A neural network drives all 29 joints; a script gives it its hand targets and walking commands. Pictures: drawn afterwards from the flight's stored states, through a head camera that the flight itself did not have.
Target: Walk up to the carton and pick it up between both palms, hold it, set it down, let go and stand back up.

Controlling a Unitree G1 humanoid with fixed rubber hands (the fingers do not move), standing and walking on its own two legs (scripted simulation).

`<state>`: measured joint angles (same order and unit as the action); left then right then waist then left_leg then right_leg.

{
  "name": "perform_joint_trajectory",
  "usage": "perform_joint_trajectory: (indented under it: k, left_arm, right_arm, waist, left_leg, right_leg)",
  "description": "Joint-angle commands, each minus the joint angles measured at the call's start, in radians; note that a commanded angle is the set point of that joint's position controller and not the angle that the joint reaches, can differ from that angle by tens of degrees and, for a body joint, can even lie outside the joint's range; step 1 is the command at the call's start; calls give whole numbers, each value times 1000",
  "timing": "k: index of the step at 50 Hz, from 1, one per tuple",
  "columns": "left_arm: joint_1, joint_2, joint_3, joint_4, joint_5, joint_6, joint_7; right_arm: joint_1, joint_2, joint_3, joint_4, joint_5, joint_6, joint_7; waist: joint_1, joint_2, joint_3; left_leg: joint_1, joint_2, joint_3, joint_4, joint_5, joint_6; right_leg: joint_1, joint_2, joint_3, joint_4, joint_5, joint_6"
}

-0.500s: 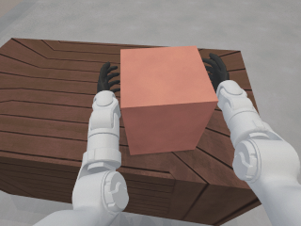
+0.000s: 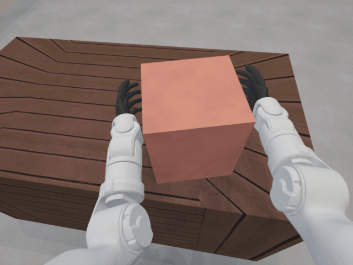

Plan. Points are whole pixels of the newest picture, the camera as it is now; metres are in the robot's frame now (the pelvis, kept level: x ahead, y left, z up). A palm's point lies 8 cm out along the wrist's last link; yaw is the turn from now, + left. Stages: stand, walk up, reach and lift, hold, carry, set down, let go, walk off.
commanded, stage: set down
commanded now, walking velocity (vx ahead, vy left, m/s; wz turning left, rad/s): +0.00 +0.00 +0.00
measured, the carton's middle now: (190, 124) +0.44 +0.03 +0.04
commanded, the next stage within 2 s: none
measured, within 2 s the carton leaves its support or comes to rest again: rests again in 0.28 s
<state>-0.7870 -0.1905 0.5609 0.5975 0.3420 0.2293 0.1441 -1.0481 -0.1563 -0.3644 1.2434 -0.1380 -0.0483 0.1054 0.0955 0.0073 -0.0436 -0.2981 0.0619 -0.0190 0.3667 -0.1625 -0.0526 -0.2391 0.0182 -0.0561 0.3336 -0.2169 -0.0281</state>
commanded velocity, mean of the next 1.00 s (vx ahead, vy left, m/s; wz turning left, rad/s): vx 0.00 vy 0.00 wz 0.00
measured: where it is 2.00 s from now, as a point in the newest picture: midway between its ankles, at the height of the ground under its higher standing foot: outside the picture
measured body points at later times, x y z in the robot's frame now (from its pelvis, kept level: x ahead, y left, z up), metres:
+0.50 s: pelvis +0.00 +0.00 +0.00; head +0.04 +0.00 +0.45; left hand +0.41 +0.18 +0.11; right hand +0.47 -0.12 +0.12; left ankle -0.01 +0.16 -0.74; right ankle -0.04 -0.09 -0.75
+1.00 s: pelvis +0.00 +0.00 +0.00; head +0.05 +0.00 +0.45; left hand +0.41 +0.19 +0.10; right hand +0.47 -0.12 +0.11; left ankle -0.01 +0.16 -0.75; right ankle -0.04 -0.09 -0.75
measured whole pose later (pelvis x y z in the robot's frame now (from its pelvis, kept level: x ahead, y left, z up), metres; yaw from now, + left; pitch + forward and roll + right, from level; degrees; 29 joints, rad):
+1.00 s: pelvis +0.00 +0.00 +0.00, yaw +0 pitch +7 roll +0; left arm -0.78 -0.22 0.58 0.57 0.37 0.22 0.13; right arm -0.98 -0.12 -0.45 1.12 -0.20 -0.06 0.16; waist 0.10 0.01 -0.04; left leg -0.30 0.07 0.00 0.37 -0.18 -0.04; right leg -0.24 0.02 -0.06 0.33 -0.22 -0.03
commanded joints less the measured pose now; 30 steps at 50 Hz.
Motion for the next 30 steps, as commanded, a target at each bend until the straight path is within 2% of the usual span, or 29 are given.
perform_joint_trajectory:
  k: [1, 2, 4, 5, 6, 7, 8, 9, 11, 14, 15, 16, 17, 18, 19, 20, 21, 23, 24, 25, 26, 28, 29, 30]
  left_arm:
    - [-486, -342, -200, -44, 61, -61, -39]
    - [-475, -345, -205, -38, 64, -59, -39]
    - [-489, -363, -229, -73, 63, -63, -40]
    - [-474, -361, -215, -59, 68, -61, -38]
    - [-479, -352, -212, -66, 58, -64, -37]
    - [-463, -334, -186, -45, 74, -61, -40]
    - [-446, -337, -200, -43, 67, -59, -40]
    - [-459, -331, -193, -50, 67, -56, -41]
    - [-437, -349, -195, -46, 82, -52, -41]
    - [-428, -343, -202, -70, 65, -49, -42]
    - [-408, -344, -203, -73, 71, -50, -42]
    - [-417, -351, -208, -56, 68, -51, -44]
    - [-424, -353, -216, -65, 69, -57, -48]
    - [-415, -336, -191, -47, 81, -56, -47]
    - [-405, -344, -186, -50, 82, -48, -50]
    - [-412, -344, -188, -44, 89, -52, -55]
    - [-393, -337, -173, -33, 85, -46, -54]
    - [-390, -325, -154, -23, 96, -43, -65]
    - [-391, -320, -144, -27, 103, -45, -63]
    - [-403, -344, -164, -41, 100, -47, -61]
    - [-410, -349, -166, -43, 97, -45, -65]
    - [-396, -325, -149, -41, 109, -40, -65]
    - [-378, -341, -162, -44, 103, -32, -68]
    - [-353, -347, -164, -48, 103, -29, -67]
  right_arm:
    - [-490, 431, 46, -103, -118, -61, 136]
    - [-491, 422, 32, -120, -125, -64, 137]
    - [-476, 425, 25, -112, -129, -69, 138]
    - [-472, 427, 28, -125, -136, -73, 137]
    - [-471, 426, 21, -131, -134, -72, 138]
    - [-456, 420, 21, -102, -136, -55, 138]
    - [-453, 425, 30, -103, -136, -56, 140]
    - [-444, 428, 19, -100, -134, -51, 142]
    - [-440, 425, 17, -99, -139, -55, 145]
    - [-431, 421, 18, -108, -147, -48, 154]
    - [-402, 421, 17, -88, -147, -48, 153]
    - [-397, 416, 14, -101, -154, -48, 152]
    - [-416, 424, 2, -111, -165, -59, 149]
    - [-426, 425, 20, -108, -159, -52, 151]
    - [-417, 430, 15, -141, -160, -52, 151]
    - [-403, 431, 6, -113, -165, -46, 151]
    - [-392, 433, 22, -122, -161, -42, 152]
    - [-382, 454, 17, -128, -165, -35, 152]
    - [-400, 445, 23, -138, -162, -35, 150]
    - [-395, 443, 2, -146, -170, -39, 150]
    - [-373, 457, -4, -117, -178, -33, 150]
    - [-356, 434, -3, -131, -181, -24, 161]
    - [-358, 436, -3, -138, -176, -20, 164]
    - [-352, 430, -6, -139, -179, -23, 166]
  waist:
    - [124, -49, -536]
    - [124, -46, -548]
    - [103, -22, -564]
    - [121, -32, -552]
    - [115, -45, -542]
    - [122, -68, -511]
    - [122, -59, -492]
    - [114, -43, -494]
    - [119, -39, -487]
    - [117, -54, -495]
    - [112, -47, -483]
    - [91, -60, -474]
    - [88, -59, -498]
    - [123, -63, -492]
    - [115, -65, -487]
    - [105, -85, -492]
    - [115, -77, -456]
    - [119, -94, -462]
    - [126, -96, -436]
    - [106, -63, -466]
    - [96, -60, -446]
    - [110, -72, -449]
    - [101, -57, -441]
    - [110, -71, -442]
  left_leg:
    - [286, -28, 134, 22, 607, 27]
    - [281, -26, 136, 28, 622, 24]
    - [301, -25, 127, 40, 656, 9]
    - [307, -24, 132, 40, 661, 14]
    - [296, -28, 133, 39, 640, 15]
    - [287, -25, 134, 23, 609, 27]
    - [291, -28, 133, 34, 637, 22]
    - [286, -28, 135, 30, 604, 27]
    - [293, -26, 130, 26, 625, 22]
    - [306, -25, 132, 25, 600, 21]
    - [297, -27, 135, 29, 629, 24]
    - [301, -24, 122, 36, 642, 23]
    - [296, -28, 126, 31, 620, 22]
    - [285, -30, 137, 27, 607, 31]
    - [289, -28, 131, 21, 600, 29]
    - [274, -32, 136, 16, 587, 38]
    - [259, -33, 134, 12, 580, 41]
    - [242, -34, 146, -6, 516, 52]
    - [227, -36, 144, 0, 540, 49]
    - [238, -34, 143, 4, 534, 42]
    - [239, -38, 145, 1, 504, 45]
    - [245, -30, 141, -13, 506, 48]
    - [278, -28, 134, 2, 541, 41]
    - [273, -29, 139, -1, 536, 42]
  right_leg:
    - [-43, 34, -45, -35, 355, 24]
    - [-35, 35, -54, -29, 364, 23]
    - [-66, 38, -59, -30, 354, 22]
    - [-66, 41, -61, -36, 343, 18]
    - [-64, 44, -57, -35, 337, 19]
    - [-51, 37, -53, -42, 327, 22]
    - [-52, 38, -57, -37, 344, 21]
    - [-54, 32, -54, -46, 306, 14]
    - [-51, 39, -56, -44, 308, 9]
    - [-76, 42, -65, -45, 283, 15]
    - [-65, 42, -63, -44, 316, 12]
    - [-78, 39, -62, -44, 322, 16]
    - [-74, 37, -65, -49, 317, 16]
    - [-54, 35, -59, -40, 315, 22]
    - [-49, 37, -60, -35, 328, 24]
    - [-37, 30, -54, -45, 331, 28]
    - [-25, 28, -53, -36, 358, 31]
    - [-8, 25, -48, -36, 330, 31]
    - [-3, 23, -42, -34, 342, 30]
    - [-21, 28, -44, -31, 312, 22]
    - [-17, 26, -49, -34, 306, 19]
    - [-17, 31, -51, -40, 263, 19]
    - [-47, 35, -54, -41, 266, 12]
    - [-40, 35, -48, -49, 261, 11]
